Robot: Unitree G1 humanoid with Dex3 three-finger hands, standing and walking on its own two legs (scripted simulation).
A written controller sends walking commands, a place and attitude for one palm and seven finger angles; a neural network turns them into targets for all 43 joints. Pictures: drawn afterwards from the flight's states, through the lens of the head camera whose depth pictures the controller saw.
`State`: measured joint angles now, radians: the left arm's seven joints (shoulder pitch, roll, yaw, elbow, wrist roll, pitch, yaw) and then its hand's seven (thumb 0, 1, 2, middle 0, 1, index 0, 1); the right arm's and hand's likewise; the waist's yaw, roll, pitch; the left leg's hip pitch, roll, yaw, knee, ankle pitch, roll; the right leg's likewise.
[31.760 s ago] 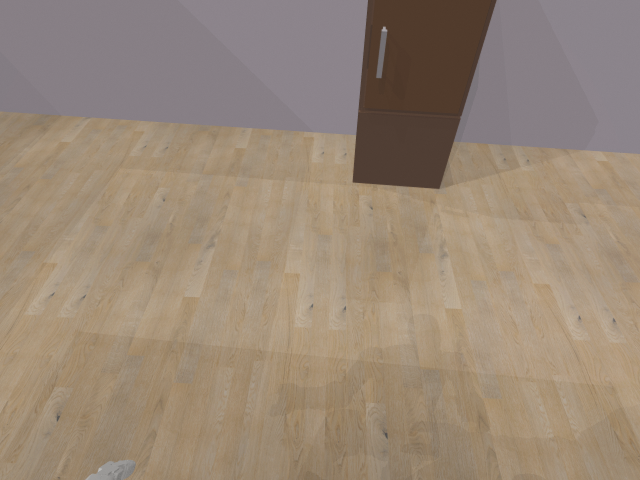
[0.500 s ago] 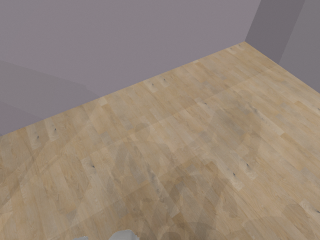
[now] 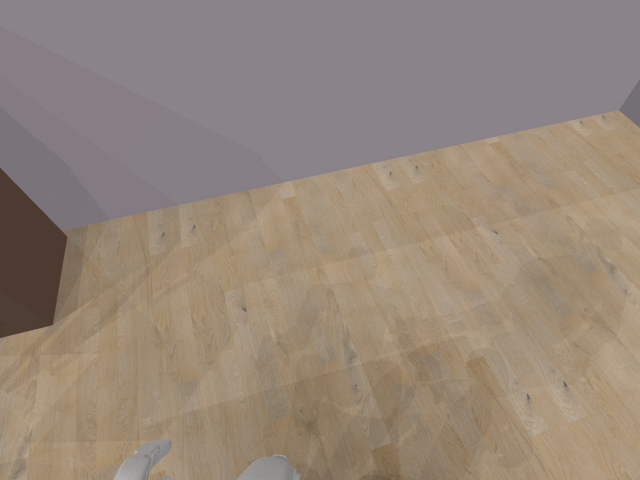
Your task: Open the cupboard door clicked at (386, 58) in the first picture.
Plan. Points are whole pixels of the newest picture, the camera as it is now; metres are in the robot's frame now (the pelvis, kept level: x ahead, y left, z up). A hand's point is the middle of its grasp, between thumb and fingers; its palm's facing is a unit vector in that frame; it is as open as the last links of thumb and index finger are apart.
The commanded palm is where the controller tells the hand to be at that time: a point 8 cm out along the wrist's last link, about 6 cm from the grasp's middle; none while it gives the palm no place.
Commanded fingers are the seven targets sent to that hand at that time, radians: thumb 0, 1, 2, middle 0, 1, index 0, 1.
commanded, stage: turn to face it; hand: left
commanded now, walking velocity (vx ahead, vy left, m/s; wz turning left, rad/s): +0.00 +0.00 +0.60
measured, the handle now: out of the picture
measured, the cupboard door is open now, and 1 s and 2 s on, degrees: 47 47 47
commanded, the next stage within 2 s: take the last steps up to it in 1.60 s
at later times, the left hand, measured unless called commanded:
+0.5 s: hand out of the picture +0.02 +0.23 -0.16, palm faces +0.33 -0.91 -0.25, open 7.4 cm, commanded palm none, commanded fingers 0.00 0.90 0.90 -0.20 -0.30 -0.20 -0.30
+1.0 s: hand out of the picture -0.02 +0.15 -0.16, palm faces +0.60 -0.77 -0.21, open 7.4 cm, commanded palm none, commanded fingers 0.00 0.90 0.90 -0.20 -0.30 -0.20 -0.30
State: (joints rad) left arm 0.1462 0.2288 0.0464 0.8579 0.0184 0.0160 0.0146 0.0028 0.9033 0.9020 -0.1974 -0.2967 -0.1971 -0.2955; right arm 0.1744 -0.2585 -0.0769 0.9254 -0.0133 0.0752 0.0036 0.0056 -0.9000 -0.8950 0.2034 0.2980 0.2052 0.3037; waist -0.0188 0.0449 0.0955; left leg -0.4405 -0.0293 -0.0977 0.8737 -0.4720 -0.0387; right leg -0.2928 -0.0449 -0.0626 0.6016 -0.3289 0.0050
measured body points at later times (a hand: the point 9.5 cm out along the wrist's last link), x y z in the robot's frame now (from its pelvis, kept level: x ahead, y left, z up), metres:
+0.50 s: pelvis +0.01 +0.00 +0.01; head +0.06 +0.03 +0.45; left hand +0.01 +0.28 -0.14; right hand +0.19 -0.22 -0.13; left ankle -0.01 +0.11 -0.73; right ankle +0.03 -0.15 -0.66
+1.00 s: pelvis +0.04 -0.04 +0.00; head +0.07 +0.00 +0.45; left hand -0.06 +0.19 -0.15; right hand +0.28 -0.19 -0.13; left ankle -0.03 +0.06 -0.72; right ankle +0.08 -0.15 -0.73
